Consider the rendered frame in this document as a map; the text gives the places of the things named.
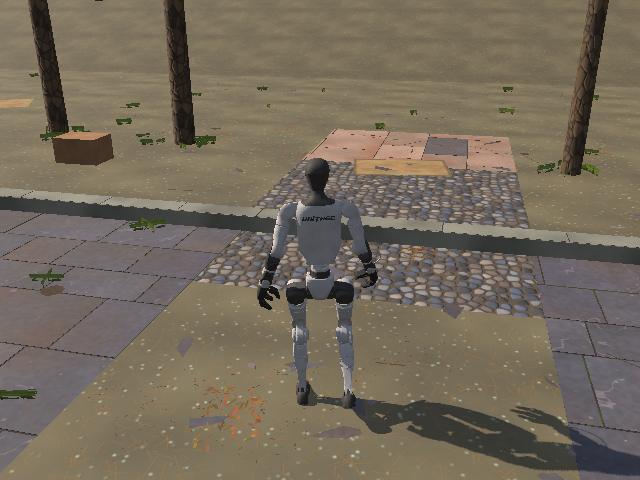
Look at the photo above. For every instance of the right robot upper arm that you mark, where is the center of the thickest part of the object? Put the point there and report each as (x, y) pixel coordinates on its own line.
(349, 210)

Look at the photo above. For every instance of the left robot upper arm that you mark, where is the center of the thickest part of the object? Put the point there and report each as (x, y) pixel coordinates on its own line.
(286, 212)

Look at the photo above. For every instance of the robot right hand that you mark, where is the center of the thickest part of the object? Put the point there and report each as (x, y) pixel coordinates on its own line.
(373, 277)

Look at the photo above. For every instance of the left robot forearm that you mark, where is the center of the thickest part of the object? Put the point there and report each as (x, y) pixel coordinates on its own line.
(269, 269)

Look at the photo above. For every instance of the left robot thigh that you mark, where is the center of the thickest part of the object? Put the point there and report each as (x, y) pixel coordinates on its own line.
(296, 297)

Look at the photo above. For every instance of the right robot forearm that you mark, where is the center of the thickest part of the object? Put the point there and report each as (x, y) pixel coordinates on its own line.
(367, 260)

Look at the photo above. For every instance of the robot left hand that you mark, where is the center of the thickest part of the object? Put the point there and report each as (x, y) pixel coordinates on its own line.
(262, 293)

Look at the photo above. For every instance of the right robot shin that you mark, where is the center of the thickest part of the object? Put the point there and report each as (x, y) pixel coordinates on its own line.
(347, 361)

